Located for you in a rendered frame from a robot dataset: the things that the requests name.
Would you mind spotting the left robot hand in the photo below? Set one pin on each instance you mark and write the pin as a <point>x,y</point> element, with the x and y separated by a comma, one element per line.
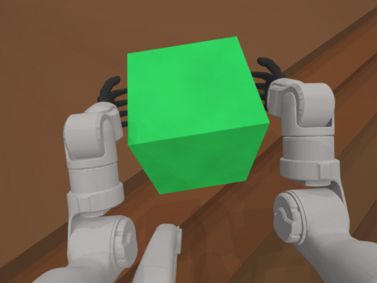
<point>106,95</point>

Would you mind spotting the right robot forearm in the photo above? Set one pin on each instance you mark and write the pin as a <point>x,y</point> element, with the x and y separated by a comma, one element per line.
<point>306,111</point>

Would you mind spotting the right robot upper arm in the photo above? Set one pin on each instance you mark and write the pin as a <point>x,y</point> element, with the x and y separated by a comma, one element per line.
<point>316,223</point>

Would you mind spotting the left robot thigh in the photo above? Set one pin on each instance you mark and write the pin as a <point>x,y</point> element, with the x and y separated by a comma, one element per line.
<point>157,263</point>

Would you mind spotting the left robot forearm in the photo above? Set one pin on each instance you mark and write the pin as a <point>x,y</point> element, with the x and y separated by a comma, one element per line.
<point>91,153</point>

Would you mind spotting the right robot hand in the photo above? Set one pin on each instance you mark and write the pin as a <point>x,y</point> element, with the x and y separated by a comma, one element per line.
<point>276,74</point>

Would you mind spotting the carton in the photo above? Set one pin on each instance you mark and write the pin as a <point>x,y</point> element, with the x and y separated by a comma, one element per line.
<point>195,117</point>

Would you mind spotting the left robot upper arm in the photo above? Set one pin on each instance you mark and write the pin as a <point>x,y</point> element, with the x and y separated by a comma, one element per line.
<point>99,249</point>

